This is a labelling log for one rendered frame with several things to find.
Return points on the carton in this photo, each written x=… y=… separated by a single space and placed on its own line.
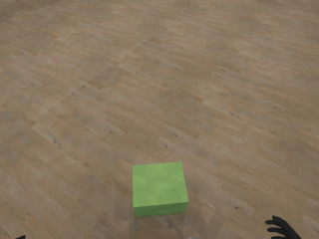
x=159 y=189

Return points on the robot right hand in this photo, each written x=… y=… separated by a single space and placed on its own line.
x=285 y=229

